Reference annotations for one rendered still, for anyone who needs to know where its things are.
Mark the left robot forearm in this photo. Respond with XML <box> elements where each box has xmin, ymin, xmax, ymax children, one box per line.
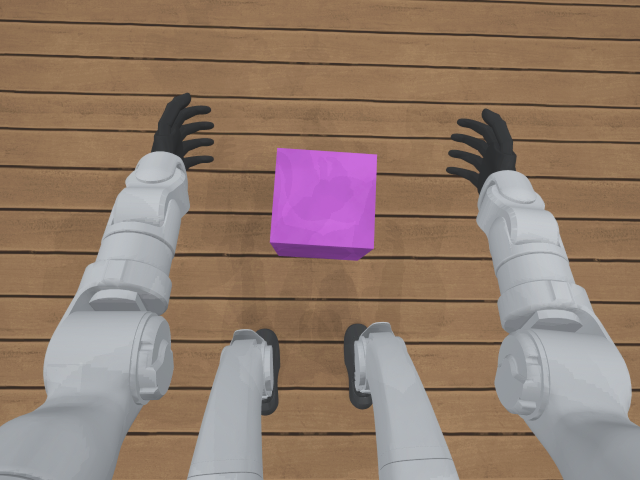
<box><xmin>43</xmin><ymin>151</ymin><xmax>190</xmax><ymax>395</ymax></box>

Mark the carton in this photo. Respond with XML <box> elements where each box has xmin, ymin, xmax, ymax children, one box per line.
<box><xmin>270</xmin><ymin>148</ymin><xmax>377</xmax><ymax>261</ymax></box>

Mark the left robot hand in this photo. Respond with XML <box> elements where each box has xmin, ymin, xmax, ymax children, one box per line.
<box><xmin>151</xmin><ymin>93</ymin><xmax>214</xmax><ymax>171</ymax></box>

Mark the robot thigh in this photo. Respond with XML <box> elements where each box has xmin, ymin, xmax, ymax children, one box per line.
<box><xmin>354</xmin><ymin>332</ymin><xmax>459</xmax><ymax>480</ymax></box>
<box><xmin>187</xmin><ymin>339</ymin><xmax>274</xmax><ymax>480</ymax></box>

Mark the robot right upper arm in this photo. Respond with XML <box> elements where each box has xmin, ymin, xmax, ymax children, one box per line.
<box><xmin>494</xmin><ymin>328</ymin><xmax>640</xmax><ymax>480</ymax></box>

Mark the right robot forearm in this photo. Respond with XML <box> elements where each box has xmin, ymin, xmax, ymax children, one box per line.
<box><xmin>476</xmin><ymin>170</ymin><xmax>632</xmax><ymax>411</ymax></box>

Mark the robot left upper arm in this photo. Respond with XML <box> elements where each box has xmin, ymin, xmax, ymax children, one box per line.
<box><xmin>0</xmin><ymin>311</ymin><xmax>174</xmax><ymax>480</ymax></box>

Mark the robot right thigh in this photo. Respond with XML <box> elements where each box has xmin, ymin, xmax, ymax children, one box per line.
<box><xmin>354</xmin><ymin>332</ymin><xmax>459</xmax><ymax>480</ymax></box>

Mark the robot left thigh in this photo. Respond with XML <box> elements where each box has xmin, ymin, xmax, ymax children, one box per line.
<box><xmin>187</xmin><ymin>339</ymin><xmax>274</xmax><ymax>480</ymax></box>

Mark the right robot hand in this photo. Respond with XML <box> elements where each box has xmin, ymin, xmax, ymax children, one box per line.
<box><xmin>446</xmin><ymin>108</ymin><xmax>517</xmax><ymax>195</ymax></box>

